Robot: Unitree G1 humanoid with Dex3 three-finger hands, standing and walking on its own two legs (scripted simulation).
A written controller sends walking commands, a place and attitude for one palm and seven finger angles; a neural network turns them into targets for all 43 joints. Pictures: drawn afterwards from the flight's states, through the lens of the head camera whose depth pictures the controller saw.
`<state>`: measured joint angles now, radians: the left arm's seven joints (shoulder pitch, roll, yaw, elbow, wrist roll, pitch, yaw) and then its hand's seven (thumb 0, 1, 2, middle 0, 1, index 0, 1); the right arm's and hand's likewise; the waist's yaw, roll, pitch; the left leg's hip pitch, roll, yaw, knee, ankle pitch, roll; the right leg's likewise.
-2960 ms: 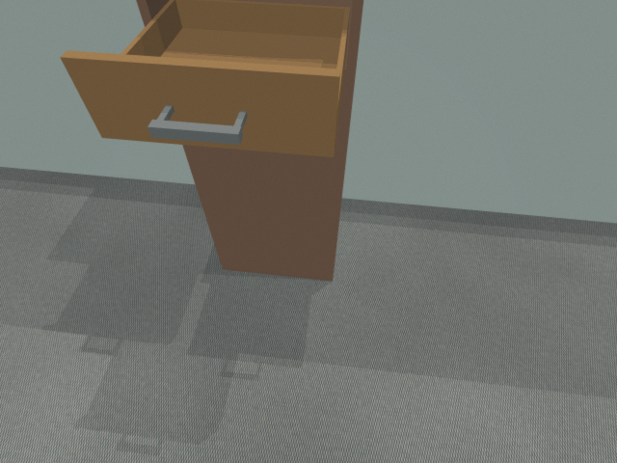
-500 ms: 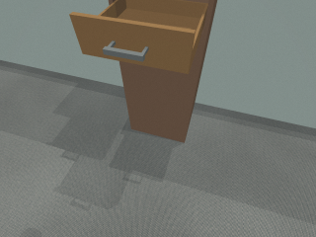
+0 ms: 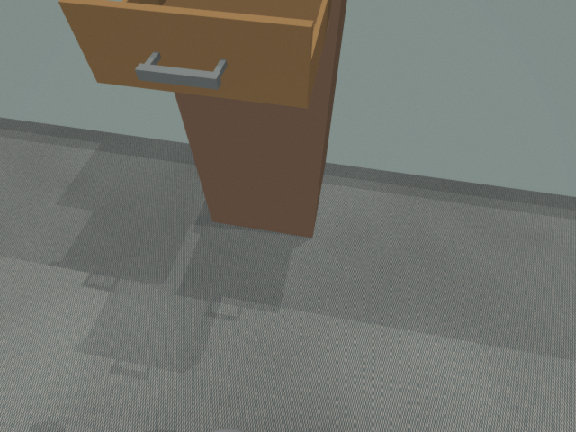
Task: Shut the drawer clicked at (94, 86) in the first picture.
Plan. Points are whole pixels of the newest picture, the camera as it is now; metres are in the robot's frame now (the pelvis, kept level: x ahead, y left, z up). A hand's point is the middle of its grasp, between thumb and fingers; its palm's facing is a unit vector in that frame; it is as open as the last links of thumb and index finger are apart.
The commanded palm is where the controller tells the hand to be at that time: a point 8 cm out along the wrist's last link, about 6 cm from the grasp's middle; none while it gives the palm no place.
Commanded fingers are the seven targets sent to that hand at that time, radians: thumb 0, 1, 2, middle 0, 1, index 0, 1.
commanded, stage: turn to face it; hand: left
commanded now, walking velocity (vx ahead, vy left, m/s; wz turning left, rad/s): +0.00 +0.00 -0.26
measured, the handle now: (183, 69) +0.60 +0.20 +0.16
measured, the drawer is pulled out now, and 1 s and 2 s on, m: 0.29 0.29 0.29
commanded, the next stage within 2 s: take the last steps up to it in 0.10 s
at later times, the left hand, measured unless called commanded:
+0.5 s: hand out of the picture +0.03 +0.18 -0.17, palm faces -0.02 -0.98 -0.20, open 7.3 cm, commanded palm none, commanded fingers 0.00 0.90 0.90 -0.20 -0.30 -0.20 -0.30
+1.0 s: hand (219, 341) +0.27 +0.14 -0.16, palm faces -0.06 -0.97 -0.22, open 7.3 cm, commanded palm none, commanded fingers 0.00 0.90 0.90 -0.20 -0.30 -0.20 -0.30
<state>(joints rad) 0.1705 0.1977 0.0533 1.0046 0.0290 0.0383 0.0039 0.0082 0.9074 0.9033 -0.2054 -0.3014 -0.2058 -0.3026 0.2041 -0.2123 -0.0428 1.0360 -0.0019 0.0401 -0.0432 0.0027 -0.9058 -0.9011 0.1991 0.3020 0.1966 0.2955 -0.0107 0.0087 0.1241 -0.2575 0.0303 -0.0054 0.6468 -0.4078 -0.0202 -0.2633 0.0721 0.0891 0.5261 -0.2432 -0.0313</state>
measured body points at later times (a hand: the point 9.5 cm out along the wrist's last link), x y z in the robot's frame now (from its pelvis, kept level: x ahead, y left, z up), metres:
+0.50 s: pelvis +0.03 -0.01 +0.01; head +0.07 -0.01 +0.45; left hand +0.03 +0.23 -0.15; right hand +0.06 -0.26 -0.14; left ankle +0.05 +0.11 -0.71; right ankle -0.03 -0.14 -0.73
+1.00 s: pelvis +0.18 -0.04 +0.00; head +0.22 -0.06 +0.44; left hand +0.28 +0.19 -0.14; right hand +0.09 -0.24 -0.17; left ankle +0.10 +0.09 -0.69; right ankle +0.19 -0.13 -0.73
